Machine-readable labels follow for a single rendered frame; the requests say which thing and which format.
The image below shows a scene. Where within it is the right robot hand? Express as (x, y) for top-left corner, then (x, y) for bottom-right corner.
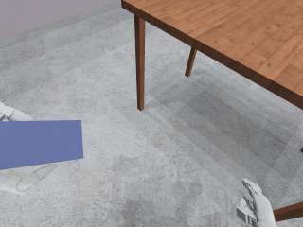
(236, 178), (276, 227)

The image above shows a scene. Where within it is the table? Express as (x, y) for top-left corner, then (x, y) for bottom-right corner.
(121, 0), (303, 222)

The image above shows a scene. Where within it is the sponge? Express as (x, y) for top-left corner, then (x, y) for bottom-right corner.
(0, 120), (84, 170)

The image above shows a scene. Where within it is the left robot hand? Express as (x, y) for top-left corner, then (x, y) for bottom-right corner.
(0, 101), (57, 196)

